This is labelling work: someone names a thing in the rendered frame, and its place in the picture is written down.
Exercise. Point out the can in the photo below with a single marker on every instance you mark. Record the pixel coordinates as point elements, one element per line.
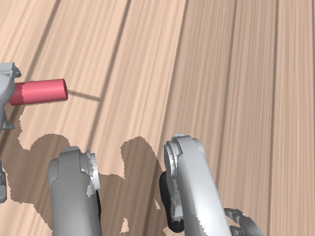
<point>39,91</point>

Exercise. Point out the right robot foot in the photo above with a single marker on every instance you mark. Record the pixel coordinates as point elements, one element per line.
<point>174,226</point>

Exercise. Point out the left robot hand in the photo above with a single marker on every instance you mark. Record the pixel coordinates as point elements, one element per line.
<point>8,72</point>

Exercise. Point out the right robot hand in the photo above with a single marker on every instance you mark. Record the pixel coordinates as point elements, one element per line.
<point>247,225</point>

